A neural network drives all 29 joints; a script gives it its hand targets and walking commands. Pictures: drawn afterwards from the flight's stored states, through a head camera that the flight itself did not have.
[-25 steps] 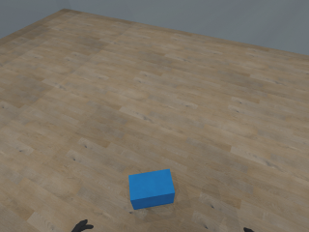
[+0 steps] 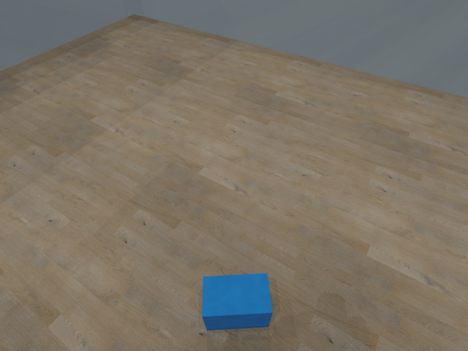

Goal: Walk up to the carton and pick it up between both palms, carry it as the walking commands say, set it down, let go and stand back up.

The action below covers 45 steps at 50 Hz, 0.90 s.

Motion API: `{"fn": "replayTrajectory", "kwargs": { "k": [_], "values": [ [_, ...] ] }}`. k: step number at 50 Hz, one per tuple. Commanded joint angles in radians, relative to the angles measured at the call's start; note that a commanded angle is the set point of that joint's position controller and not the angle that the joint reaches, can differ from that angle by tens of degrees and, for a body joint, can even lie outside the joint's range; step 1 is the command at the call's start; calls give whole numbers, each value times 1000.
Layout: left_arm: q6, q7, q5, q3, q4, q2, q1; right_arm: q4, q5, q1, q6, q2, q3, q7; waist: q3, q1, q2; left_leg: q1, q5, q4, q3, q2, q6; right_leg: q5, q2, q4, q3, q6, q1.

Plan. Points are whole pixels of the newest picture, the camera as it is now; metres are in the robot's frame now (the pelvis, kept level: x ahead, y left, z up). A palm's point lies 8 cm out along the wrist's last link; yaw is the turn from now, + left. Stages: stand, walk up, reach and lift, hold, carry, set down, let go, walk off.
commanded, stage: walk up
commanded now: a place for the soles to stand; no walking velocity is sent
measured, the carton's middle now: (236, 302) +0.41 +0.03 -0.67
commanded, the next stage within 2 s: reach and lift in 1.42 s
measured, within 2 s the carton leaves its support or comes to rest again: neither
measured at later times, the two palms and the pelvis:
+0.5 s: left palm out of the picture +0.07 +0.25 -0.13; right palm out of the picture +0.10 -0.26 -0.13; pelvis +0.03 -0.01 -0.01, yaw +3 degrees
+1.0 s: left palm out of the picture +0.01 +0.26 -0.13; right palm out of the picture +0.08 -0.24 -0.12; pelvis +0.01 +0.00 +0.00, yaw +7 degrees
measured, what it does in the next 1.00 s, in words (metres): stands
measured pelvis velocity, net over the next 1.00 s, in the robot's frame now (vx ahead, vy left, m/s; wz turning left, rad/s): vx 0.01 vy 0.00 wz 0.12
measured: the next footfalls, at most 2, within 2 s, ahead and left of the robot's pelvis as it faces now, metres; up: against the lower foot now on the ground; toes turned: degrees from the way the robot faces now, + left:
none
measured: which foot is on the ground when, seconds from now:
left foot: down 0.00-1.00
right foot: down 0.00-1.00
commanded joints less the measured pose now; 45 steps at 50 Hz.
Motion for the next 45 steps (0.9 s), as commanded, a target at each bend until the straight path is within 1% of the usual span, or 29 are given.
{"fn": "replayTrajectory", "kwargs": {
  "k": [1, 2, 3, 4, 5, 7, 9, 11, 13, 14, 16, 18, 19, 21, 23, 25, 26, 27, 28, 29, 30, 31, 33, 35, 37, 39, 41, 43, 45],
  "values": [
    [-4, 5, -10, 38, -52, 133, -47, -52, -2, 31, -20, -61, -6, -5, -14, -41, -57, 161, 260, -99, -70, 54, 27, 359, -165, -69, 118, 42, -105],
    [2, 4, -7, 36, -67, 112, -47, -49, -7, 66, -23, -115, -14, -11, -38, -46, 8, 231, 389, -106, -174, 141, 58, 252, -109, 6, 64, 69, -178],
    [12, 1, -5, 32, -75, 89, -14, -36, -3, 102, -23, -167, -24, -23, -54, -29, 86, 242, 439, -125, -315, 237, 124, 152, -52, 70, 52, 103, -205],
    [23, 1, -4, 28, -64, 84, -10, -25, 5, 116, -16, -171, -30, -33, -53, -39, 107, 217, 422, -159, -363, 268, 170, 83, -37, 89, 73, 109, -182],
    [26, 1, -3, 24, -57, 85, -10, -25, 7, 92, -9, -165, -26, -40, -37, -27, 120, 194, 444, -162, -338, 253, 174, 62, -38, 65, 84, 107, -162],
    [19, -1, -3, 22, -30, 103, 18, -34, -1, 37, -5, -148, -17, -42, -20, 0, 117, 149, 490, -113, -256, 187, 130, 178, -59, 17, 94, 109, -97],
    [11, 0, -10, 27, -1, 142, 56, -35, 4, 10, -6, -121, -13, -34, -31, 17, 22, 72, 470, -14, -146, 104, 73, 415, -109, -30, 126, 90, 6],
    [11, 6, -19, 29, 17, 166, 73, -27, 11, -7, 0, -87, -8, -27, -24, 18, -54, -16, 281, 44, -62, 29, 26, 614, -191, -91, 184, 54, 89],
    [19, 12, -21, 26, 17, 172, 58, -13, 11, -19, 11, -69, -2, -28, 2, 14, -75, -44, 92, 30, -38, 21, 12, 695, -244, -115, 204, 16, 110],
    [23, 15, -21, 23, 13, 170, 33, -7, 9, -25, 13, -68, 1, -28, 13, 7, -75, -19, 96, 5, -36, 26, 12, 670, -236, -113, 183, 13, 89],
    [30, 19, -21, 22, 6, 173, 1, 5, 5, -27, 10, -91, -2, -25, 13, 2, -51, 69, 302, -29, -60, 40, 20, 564, -169, -79, 113, 38, 30],
    [30, 19, -21, 21, 11, 174, 10, 27, 6, 20, 4, -127, -12, -28, -34, -13, -11, 185, 506, -8, -110, 88, 51, 483, -119, -19, 60, 67, -42],
    [31, 18, -19, 21, 11, 168, 7, 41, 6, 56, 3, -142, -17, -31, -52, -27, 8, 209, 538, -10, -146, 118, 74, 423, -102, 13, 47, 77, -70],
    [38, 12, -16, 18, 9, 146, 0, 53, 1, 80, 5, -168, -21, -38, -61, -33, 73, 178, 486, -74, -243, 174, 126, 282, -67, 75, 51, 93, -83],
    [43, 6, -13, 14, 17, 132, 3, 52, 0, 47, 11, -174, -17, -43, -39, -15, 110, 114, 397, -128, -281, 190, 151, 146, -48, 82, 71, 97, -71],
    [38, 5, -10, 13, 36, 138, 35, 46, 0, -3, 15, -165, -12, -40, -6, 16, 88, 43, 328, -109, -240, 152, 119, 146, -73, 8, 97, 89, -25],
    [33, 7, -11, 17, 51, 154, 61, 41, 2, -32, 15, -147, -7, -35, 12, 31, 35, -14, 294, -63, -184, 108, 85, 217, -106, -48, 122, 74, 23],
    [30, 10, -15, 22, 66, 177, 77, 35, 6, -61, 17, -115, 3, -30, 26, 39, -32, -61, 233, -5, -101, 39, 41, 279, -162, -130, 182, 49, 61],
    [29, 12, -18, 29, 72, 198, 78, 33, 7, -68, 18, -90, 10, -28, 47, 36, -69, -87, 101, 18, -61, 5, 9, 336, -229, -190, 241, 20, 71],
    [31, 13, -17, 31, 72, 202, 67, 38, 8, -55, 20, -80, 15, -29, 65, 26, -72, -80, 17, 10, -53, 10, -1, 368, -270, -212, 263, -6, 64],
    [33, 15, -16, 28, 70, 196, 46, 48, 7, -43, 20, -80, 18, -29, 80, 16, -67, -56, 9, -10, -48, 16, 0, 367, -271, -214, 249, -19, 50],
    [34, 16, -16, 26, 66, 194, 25, 56, 4, -35, 18, -87, 18, -27, 88, 7, -63, -16, 63, -41, -50, 21, 5, 344, -247, -203, 214, -17, 26],
    [33, 17, -17, 25, 62, 191, 8, 68, 2, -22, 10, -111, 14, -23, 72, 1, -40, 69, 248, -62, -74, 30, 13, 308, -170, -160, 124, 16, -16],
    [33, 17, -19, 25, 66, 187, 13, 79, 2, 14, 6, -130, 10, -25, 23, -13, 0, 142, 368, -64, -112, 65, 38, 238, -124, -107, 69, 40, -45],
    [38, 14, -17, 25, 61, 170, 11, 86, -2, 48, 6, -155, 3, -31, 5, -24, 52, 141, 349, -106, -191, 117, 78, 118, -90, -53, 49, 52, -63],
    [44, 8, -15, 21, 64, 151, 27, 85, -4, 50, 10, -171, -1, -37, 12, -16, 101, 86, 251, -174, -282, 160, 119, 22, -67, -20, 61, 57, -51],
    [41, 6, -12, 18, 79, 146, 52, 79, -1, 23, 14, -166, 1, -38, 39, 4, 95, 20, 182, -194, -282, 148, 117, 2, -73, -51, 76, 52, -16],
    [33, 7, -12, 21, 100, 163, 82, 67, 4, -26, 13, -138, 9, -33, 63, 29, 41, -44, 177, -144, -196, 84, 75, 54, -115, -130, 103, 35, 39],
    [30, 11, -11, 31, 114, 200, 79, 58, 7, -49, 10, -98, 18, -27, 71, 26, -30, -32, 161, -58, -101, 9, 24, 88, -202, -229, 172, 3, 32]
  ]
}}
